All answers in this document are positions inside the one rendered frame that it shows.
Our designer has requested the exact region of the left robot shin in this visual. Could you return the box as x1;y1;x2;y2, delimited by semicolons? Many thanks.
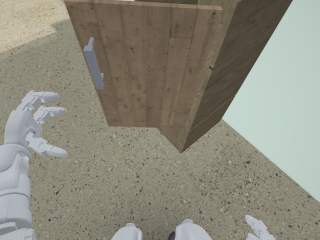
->
126;223;136;227

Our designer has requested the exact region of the handle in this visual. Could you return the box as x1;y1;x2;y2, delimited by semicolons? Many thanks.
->
83;37;104;90

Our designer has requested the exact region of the left robot upper arm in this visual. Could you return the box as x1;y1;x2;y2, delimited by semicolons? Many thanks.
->
0;228;37;240

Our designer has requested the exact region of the robot left forearm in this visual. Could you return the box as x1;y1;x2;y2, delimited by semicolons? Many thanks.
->
0;144;32;236

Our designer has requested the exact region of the cupboard door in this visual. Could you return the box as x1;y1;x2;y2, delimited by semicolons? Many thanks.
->
64;0;223;129

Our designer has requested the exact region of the robot right hand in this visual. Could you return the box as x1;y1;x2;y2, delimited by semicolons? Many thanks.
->
245;215;276;240

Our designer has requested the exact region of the right robot thigh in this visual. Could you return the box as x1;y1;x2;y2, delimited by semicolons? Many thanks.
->
175;223;212;240

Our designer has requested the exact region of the robot left hand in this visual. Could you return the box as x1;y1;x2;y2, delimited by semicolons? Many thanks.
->
4;90;68;158

